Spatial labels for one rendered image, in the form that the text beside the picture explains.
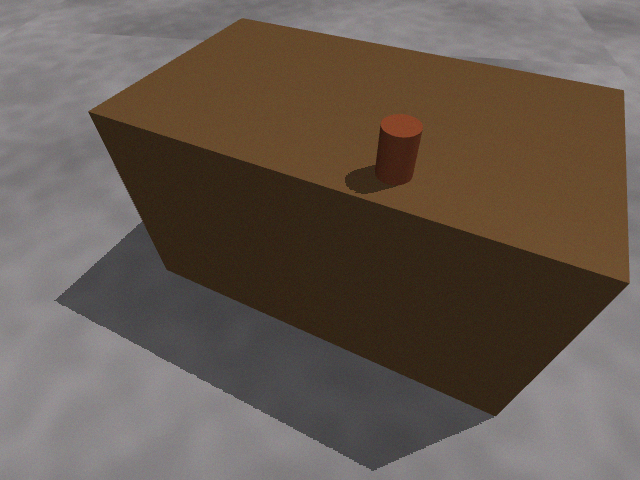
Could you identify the can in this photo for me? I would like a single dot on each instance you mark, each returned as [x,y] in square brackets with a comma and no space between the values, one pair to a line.
[398,145]

